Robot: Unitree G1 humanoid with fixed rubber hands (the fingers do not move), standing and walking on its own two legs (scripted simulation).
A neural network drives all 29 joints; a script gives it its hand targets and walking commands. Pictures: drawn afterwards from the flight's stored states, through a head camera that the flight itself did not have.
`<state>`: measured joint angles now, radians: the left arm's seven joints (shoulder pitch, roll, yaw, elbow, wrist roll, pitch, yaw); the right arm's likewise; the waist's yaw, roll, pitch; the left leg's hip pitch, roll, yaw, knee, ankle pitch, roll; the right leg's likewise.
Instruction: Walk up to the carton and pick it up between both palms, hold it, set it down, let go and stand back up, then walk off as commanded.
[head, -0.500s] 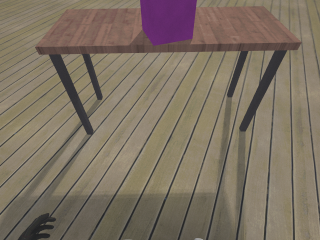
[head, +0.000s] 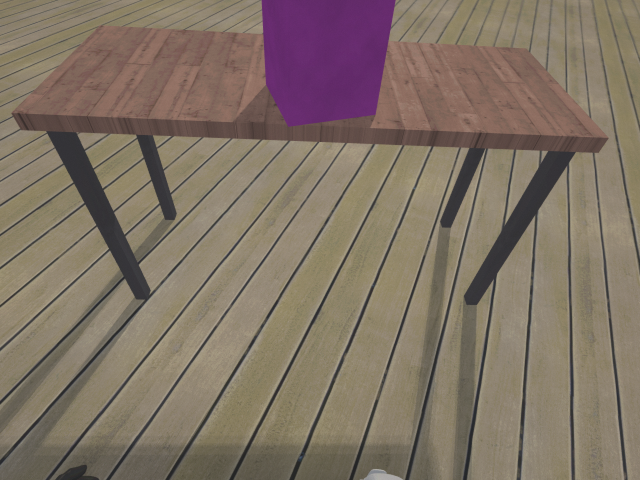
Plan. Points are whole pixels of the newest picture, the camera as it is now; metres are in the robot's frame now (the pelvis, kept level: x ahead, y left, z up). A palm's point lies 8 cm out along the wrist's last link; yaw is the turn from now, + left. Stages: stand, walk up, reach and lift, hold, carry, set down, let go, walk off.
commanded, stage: walk up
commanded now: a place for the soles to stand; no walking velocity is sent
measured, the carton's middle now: (321, 44) +0.94 +0.01 +0.14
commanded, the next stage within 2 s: none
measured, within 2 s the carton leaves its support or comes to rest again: neither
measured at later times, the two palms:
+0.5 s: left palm (62, 439) +0.21 +0.33 -0.09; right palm (572, 440) +0.21 -0.33 -0.06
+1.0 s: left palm (116, 379) +0.28 +0.29 -0.09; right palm (572, 427) +0.24 -0.37 -0.11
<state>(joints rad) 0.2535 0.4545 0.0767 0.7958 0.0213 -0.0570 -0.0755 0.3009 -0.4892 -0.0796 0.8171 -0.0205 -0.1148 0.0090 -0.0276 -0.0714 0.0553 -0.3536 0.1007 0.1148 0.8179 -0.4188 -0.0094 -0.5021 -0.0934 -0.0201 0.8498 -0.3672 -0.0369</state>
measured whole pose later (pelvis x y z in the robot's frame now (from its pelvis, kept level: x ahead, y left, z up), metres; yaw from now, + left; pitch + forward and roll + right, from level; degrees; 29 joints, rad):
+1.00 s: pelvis +0.19 -0.04 -0.01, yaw +3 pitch -3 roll +1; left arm 0.15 0.44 0.05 0.88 0.01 -0.01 0.00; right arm 0.30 -0.43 -0.05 0.95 -0.03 -0.04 -0.01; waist 0.01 -0.01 0.09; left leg -0.40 0.03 0.05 0.88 -0.42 0.01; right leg -0.53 -0.07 -0.07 0.90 -0.38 -0.02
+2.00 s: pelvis +0.25 -0.03 +0.04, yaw +0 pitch -3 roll +1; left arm 0.05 0.37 0.01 1.11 0.01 -0.02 0.00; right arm 0.05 -0.38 -0.03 1.14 -0.01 -0.02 0.01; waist -0.01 0.01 0.06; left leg -0.08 0.03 0.09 0.41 -0.28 -0.01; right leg -0.21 -0.03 0.01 0.44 -0.19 0.02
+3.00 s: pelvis +0.50 -0.04 -0.01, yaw -1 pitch -4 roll +2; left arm 0.26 0.45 0.08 0.82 0.04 -0.05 -0.04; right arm 0.28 -0.47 -0.07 0.82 -0.02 -0.07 0.01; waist -0.03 -0.05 0.10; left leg -0.38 0.11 0.13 0.87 -0.42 -0.02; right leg -0.47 -0.05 -0.04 0.89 -0.34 -0.04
